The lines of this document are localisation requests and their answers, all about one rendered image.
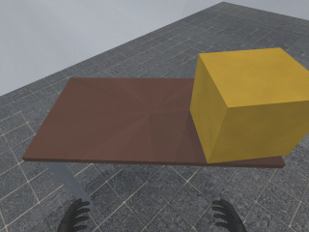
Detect carton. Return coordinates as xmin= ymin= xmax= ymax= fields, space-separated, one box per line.
xmin=189 ymin=47 xmax=309 ymax=163

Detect table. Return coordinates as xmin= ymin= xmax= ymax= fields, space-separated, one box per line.
xmin=22 ymin=77 xmax=286 ymax=210

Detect left robot hand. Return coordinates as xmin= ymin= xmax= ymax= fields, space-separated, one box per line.
xmin=56 ymin=198 xmax=90 ymax=232

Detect right robot hand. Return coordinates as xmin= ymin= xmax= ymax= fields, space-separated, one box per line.
xmin=211 ymin=198 xmax=247 ymax=232

